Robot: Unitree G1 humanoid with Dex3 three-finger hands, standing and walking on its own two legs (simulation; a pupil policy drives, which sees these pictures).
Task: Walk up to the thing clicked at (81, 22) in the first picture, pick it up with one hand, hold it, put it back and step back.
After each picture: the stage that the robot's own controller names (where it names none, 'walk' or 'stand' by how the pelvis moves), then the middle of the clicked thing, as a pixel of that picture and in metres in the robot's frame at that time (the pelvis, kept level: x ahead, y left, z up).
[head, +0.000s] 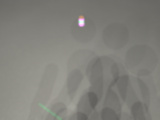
stand; (81, 21) +1.84 +0.03 -0.72
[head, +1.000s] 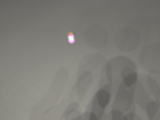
walk; (71, 37) +1.70 +0.29 -0.71
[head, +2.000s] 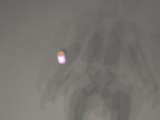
walk; (61, 57) +1.15 +0.31 -0.71
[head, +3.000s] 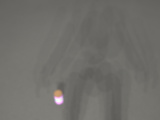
walk; (58, 97) +0.69 +0.23 -0.70
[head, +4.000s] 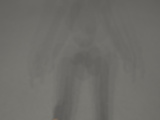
walk; out of the picture +0.43 +0.17 -0.71
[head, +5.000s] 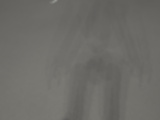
stand; out of the picture +0.40 +0.18 -0.72
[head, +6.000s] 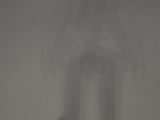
stand; out of the picture +0.37 +0.20 -0.72
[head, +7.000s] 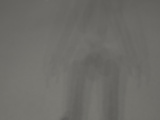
stand; out of the picture +0.38 +0.20 -0.73
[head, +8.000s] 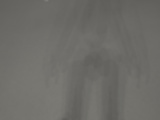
stand; out of the picture +0.38 +0.20 -0.73
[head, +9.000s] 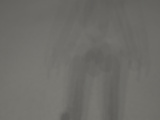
go down; out of the picture +0.38 +0.19 -0.72
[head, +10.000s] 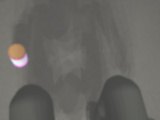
go down; (18, 55) +0.48 +0.21 -0.30
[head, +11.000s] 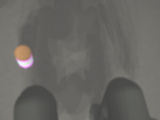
close in; (24, 57) +0.48 +0.20 -0.30
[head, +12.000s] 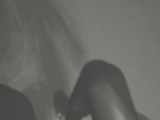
close in; out of the picture +0.46 +0.25 -0.23
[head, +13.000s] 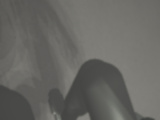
close; out of the picture +0.45 +0.26 -0.23
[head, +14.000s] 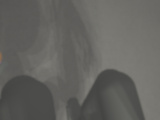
lift; out of the picture +0.39 +0.24 -0.19
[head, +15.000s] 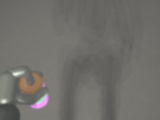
lift; (34, 91) +0.33 +0.17 +0.00
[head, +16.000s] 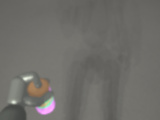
hold; (42, 96) +0.32 +0.16 +0.00
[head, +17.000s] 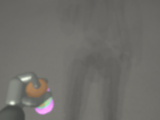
hold; (40, 96) +0.32 +0.17 -0.01
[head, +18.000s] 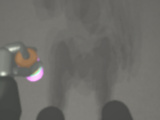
crouch; (30, 65) +0.42 +0.18 -0.08
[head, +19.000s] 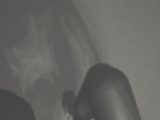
lower; out of the picture +0.47 +0.24 -0.22
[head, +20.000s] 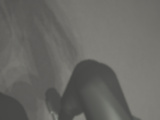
lower; out of the picture +0.45 +0.26 -0.24
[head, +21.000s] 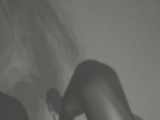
lower; out of the picture +0.46 +0.26 -0.24
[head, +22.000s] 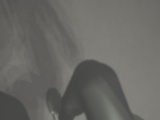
lower; out of the picture +0.46 +0.26 -0.24
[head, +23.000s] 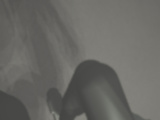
loosen; out of the picture +0.46 +0.26 -0.24
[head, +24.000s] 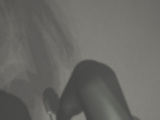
withdraw; out of the picture +0.45 +0.25 -0.25
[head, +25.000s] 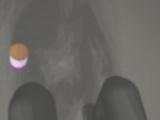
stand; (18, 56) +0.46 +0.20 -0.28
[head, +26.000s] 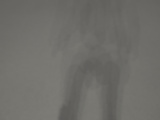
stand; out of the picture +0.39 +0.15 -0.64
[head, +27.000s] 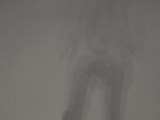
stand; out of the picture +0.41 +0.16 -0.66
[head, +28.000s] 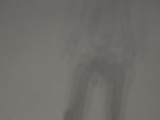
stand; out of the picture +0.40 +0.16 -0.67
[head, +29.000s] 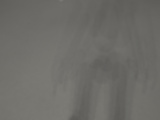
walk; out of the picture +0.41 +0.15 -0.72
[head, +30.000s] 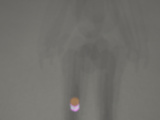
walk; (74, 104) +0.51 +0.08 -0.70
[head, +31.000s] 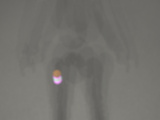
walk; (57, 76) +0.74 +0.19 -0.70
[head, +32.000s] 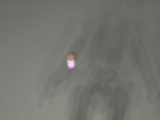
stand; (70, 61) +1.05 +0.18 -0.69
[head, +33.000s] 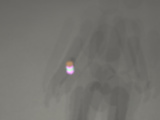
stand; (69, 67) +1.03 +0.18 -0.72
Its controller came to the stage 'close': yes
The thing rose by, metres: 0.71
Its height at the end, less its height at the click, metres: +0.00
